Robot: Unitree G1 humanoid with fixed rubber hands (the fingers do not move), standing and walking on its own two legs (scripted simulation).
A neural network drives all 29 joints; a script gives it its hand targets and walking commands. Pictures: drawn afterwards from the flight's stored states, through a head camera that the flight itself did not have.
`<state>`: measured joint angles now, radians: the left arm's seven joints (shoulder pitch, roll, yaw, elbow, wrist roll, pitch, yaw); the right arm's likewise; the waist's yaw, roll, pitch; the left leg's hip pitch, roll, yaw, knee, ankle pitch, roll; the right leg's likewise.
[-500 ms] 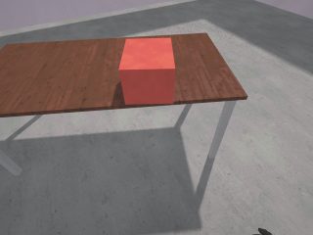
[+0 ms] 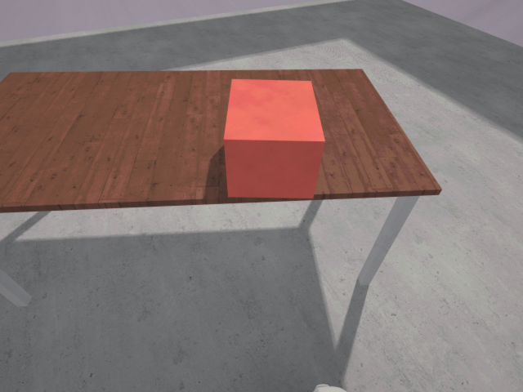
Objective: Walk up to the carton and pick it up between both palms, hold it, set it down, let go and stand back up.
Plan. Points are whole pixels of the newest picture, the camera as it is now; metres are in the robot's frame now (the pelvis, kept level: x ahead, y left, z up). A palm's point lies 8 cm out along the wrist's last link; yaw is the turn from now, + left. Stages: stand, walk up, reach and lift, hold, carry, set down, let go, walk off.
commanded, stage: walk up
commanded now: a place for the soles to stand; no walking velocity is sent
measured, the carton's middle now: (271, 136) +0.78 -0.03 -0.06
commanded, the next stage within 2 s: none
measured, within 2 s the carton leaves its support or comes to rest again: neither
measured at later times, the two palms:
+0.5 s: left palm (95, 386) +0.17 +0.27 -0.09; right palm out of the picture +0.16 -0.35 -0.12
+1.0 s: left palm (110, 314) +0.29 +0.29 -0.10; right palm (448, 330) +0.26 -0.34 -0.13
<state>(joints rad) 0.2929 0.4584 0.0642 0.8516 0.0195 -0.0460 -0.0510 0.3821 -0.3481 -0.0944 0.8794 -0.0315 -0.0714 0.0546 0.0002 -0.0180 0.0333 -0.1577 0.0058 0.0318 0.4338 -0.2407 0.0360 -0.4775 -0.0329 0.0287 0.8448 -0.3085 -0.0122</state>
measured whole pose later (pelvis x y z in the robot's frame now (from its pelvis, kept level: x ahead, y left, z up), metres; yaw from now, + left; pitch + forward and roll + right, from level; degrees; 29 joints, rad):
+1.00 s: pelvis +0.22 -0.04 -0.02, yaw -1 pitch -3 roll +1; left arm 0.28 0.44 0.06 0.85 0.02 -0.08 -0.02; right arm 0.34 -0.36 -0.08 0.82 -0.03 -0.04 0.04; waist 0.00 -0.01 0.08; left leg -0.32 0.01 0.00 0.90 -0.46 0.03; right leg -0.34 -0.01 0.01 0.66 -0.27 -0.02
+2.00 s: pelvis +0.26 -0.03 -0.02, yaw +0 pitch -2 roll +1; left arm 0.20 0.42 0.03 0.90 0.02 0.00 -0.02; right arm 0.21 -0.36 -0.06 0.90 -0.03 -0.04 -0.01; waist 0.00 0.00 0.07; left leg -0.34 0.02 0.00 0.65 -0.28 0.01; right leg -0.31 -0.02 0.01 0.70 -0.36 -0.01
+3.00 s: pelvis +0.27 -0.08 -0.03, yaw +0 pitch -3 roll +4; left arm 0.19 0.42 0.10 0.88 0.04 0.03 -0.05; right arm 0.27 -0.37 -0.06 0.93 -0.03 -0.05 -0.04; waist 0.00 -0.03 0.09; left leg -0.37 0.01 -0.03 0.92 -0.44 0.03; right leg -0.35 -0.01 -0.01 0.79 -0.37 -0.06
